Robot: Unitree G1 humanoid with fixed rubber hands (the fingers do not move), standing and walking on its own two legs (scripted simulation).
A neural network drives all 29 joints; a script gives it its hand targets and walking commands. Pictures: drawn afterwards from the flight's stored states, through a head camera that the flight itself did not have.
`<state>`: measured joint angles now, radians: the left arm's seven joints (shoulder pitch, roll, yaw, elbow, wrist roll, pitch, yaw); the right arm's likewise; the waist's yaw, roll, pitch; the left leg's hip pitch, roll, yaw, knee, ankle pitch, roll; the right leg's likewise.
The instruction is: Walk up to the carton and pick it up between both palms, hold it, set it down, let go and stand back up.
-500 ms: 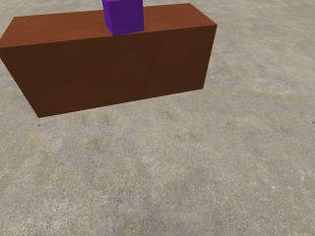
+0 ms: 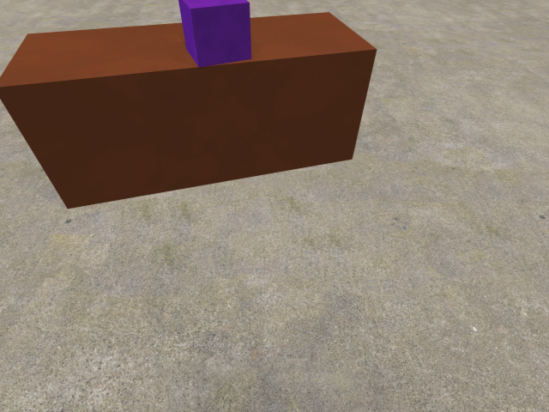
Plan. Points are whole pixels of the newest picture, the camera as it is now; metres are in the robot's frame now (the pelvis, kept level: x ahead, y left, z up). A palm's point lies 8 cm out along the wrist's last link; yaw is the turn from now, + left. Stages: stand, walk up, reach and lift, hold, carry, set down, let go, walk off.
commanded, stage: stand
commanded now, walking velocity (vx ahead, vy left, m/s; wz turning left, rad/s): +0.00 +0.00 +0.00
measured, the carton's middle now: (215, 27) +1.59 +0.24 -0.01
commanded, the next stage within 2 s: walk up in 0.88 s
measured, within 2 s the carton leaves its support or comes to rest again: neither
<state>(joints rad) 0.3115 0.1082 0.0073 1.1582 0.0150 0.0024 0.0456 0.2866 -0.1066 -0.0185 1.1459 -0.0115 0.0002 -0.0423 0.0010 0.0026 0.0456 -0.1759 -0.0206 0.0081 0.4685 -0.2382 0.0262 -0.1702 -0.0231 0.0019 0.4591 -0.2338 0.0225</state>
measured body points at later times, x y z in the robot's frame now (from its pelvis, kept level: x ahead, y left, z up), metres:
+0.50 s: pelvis -0.01 -0.01 +0.00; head +0.00 -0.01 +0.45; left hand -0.04 +0.20 -0.16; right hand -0.02 -0.21 -0.17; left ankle +0.01 +0.10 -0.74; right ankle +0.01 -0.13 -0.74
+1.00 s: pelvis +0.00 -0.01 +0.00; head +0.00 -0.01 +0.45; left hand -0.03 +0.18 -0.16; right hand -0.03 -0.20 -0.17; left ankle +0.01 +0.10 -0.74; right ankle +0.01 -0.13 -0.74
